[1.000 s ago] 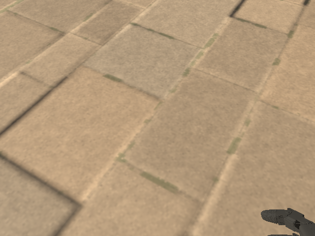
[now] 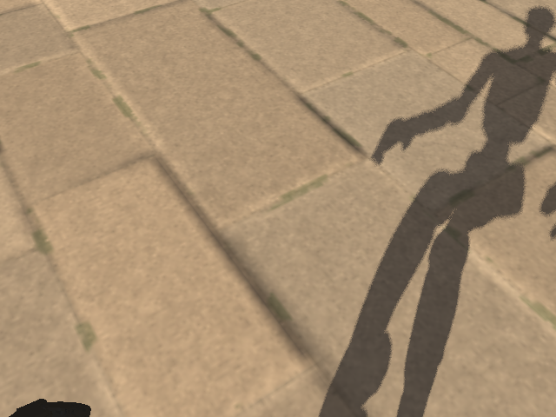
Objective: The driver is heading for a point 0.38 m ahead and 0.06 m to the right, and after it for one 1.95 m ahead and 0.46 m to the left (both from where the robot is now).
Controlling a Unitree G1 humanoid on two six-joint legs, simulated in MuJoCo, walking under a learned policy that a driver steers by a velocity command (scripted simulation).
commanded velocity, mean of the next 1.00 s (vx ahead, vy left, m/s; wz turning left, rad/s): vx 1.00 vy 0.00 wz -0.19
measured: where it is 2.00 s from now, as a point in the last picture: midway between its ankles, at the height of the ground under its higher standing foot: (289, 84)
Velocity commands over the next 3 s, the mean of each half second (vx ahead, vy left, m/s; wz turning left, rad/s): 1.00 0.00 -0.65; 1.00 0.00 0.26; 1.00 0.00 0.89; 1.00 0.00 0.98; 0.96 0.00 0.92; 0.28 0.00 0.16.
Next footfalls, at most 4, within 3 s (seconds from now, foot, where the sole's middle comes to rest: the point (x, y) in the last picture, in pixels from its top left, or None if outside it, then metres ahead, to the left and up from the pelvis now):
0.22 right None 0.37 -0.06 -0.77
0.64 left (280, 288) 0.86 -0.04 -0.77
1.06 right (376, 205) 1.15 -0.36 -0.77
1.50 left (296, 125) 1.55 -0.14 -0.77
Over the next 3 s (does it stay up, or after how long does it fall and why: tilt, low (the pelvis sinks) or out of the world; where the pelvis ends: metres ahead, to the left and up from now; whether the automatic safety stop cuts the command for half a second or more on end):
stays up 2.20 0.50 0.00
